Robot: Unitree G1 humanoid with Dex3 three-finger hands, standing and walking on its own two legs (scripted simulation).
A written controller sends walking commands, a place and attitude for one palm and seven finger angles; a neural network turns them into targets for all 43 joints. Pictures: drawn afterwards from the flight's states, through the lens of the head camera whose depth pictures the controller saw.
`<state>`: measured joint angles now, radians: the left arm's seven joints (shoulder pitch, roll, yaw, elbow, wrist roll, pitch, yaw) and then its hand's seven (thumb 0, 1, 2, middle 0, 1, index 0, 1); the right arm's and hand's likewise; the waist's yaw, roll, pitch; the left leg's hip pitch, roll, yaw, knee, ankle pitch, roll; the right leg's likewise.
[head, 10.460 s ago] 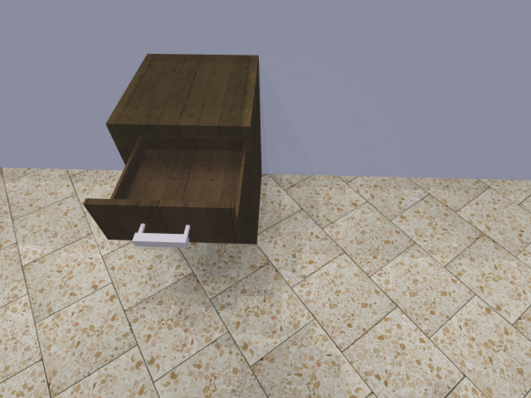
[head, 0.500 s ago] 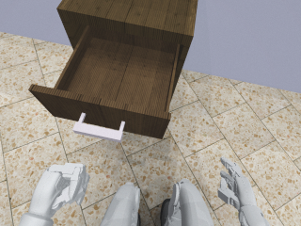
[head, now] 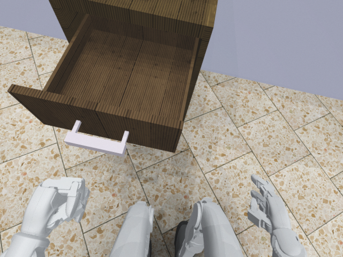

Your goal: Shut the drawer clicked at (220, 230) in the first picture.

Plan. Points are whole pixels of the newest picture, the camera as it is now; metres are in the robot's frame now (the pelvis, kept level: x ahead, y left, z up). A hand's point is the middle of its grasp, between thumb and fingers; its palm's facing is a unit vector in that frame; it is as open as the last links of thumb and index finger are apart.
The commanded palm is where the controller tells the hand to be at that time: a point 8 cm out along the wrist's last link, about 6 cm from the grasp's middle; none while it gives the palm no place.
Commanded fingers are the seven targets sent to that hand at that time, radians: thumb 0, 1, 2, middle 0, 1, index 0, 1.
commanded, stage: bring the fist close to the handle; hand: left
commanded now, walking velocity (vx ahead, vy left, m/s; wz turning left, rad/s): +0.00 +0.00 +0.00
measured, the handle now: (99, 136) +0.38 +0.21 -0.06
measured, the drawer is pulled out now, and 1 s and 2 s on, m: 0.28 0.28 0.23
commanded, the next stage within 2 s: push the drawer shut in 1.08 s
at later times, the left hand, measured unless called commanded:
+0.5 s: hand (97, 187) +0.26 +0.18 -0.04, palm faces -0.16 -0.99 -0.03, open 3.3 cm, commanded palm +0.25 +0.24 -0.04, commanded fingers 0.00 0.90 0.90 -1.40 -1.60 -1.40 -1.60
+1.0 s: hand (101, 182) +0.27 +0.18 -0.05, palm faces -0.17 -0.99 -0.03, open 3.3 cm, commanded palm +0.26 +0.23 -0.05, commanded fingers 0.00 0.90 0.90 -1.40 -1.60 -1.40 -1.60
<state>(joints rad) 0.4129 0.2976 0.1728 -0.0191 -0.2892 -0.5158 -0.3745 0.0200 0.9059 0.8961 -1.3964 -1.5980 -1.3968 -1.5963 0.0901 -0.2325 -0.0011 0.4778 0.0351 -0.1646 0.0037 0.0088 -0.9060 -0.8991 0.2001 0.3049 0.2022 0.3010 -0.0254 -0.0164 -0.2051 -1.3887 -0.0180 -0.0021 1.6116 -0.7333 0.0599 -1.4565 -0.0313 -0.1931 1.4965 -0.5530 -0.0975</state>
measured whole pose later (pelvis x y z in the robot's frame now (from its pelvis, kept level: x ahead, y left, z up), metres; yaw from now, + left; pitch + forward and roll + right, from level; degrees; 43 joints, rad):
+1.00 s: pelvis -0.02 +0.01 -0.05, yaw +0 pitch +33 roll -4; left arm 0.10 0.30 0.13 0.15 -0.25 -0.49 -0.31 0.02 0.91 0.90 -1.40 -1.60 -1.40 -1.60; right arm 0.10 -0.27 0.03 0.49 0.03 -0.08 0.04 0.01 -0.91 -0.90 0.20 0.30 0.20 0.30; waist -0.04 0.01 -0.21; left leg -1.60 -0.03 0.03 1.77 -0.75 0.09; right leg -1.68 -0.06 -0.17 1.65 -0.56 -0.09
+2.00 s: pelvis -0.04 +0.02 -0.05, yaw +0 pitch +33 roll -6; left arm -0.33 0.35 0.11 0.46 -0.19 -0.45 -0.27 -0.05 0.80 0.97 -1.40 -1.60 -1.40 -1.60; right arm 0.12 -0.30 0.06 0.55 0.02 -0.07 0.00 0.01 -0.91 -0.90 0.20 0.30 0.20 0.30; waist -0.07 0.01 -0.19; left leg -1.66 -0.05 0.01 1.79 -0.70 0.10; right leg -1.70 -0.08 -0.19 1.65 -0.51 -0.07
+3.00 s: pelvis -0.03 +0.02 -0.06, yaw -2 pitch +36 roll -7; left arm -0.88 0.46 0.23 1.02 -0.07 -0.52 -0.23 -0.04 0.77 0.95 -1.40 -1.60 -1.40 -1.60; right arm 0.19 -0.28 0.08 0.58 -0.03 0.08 0.03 0.00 -0.91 -0.90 0.20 0.30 0.20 0.30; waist -0.19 0.03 -0.17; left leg -1.73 -0.03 0.00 1.80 -0.71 0.10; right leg -1.76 -0.06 -0.20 1.64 -0.50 -0.07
